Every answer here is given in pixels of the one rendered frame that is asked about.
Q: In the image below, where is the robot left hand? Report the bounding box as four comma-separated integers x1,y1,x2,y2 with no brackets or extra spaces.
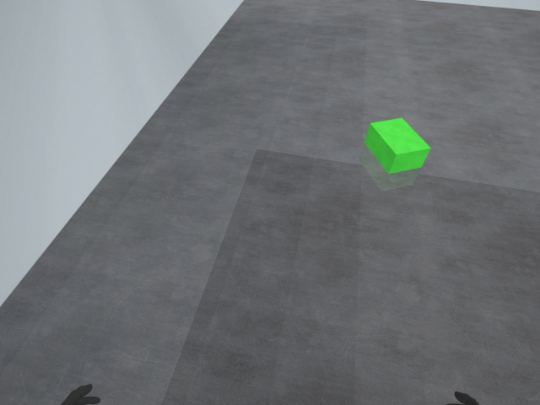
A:
61,384,100,405

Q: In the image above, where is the carton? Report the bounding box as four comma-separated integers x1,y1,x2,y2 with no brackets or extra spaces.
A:
364,118,431,174

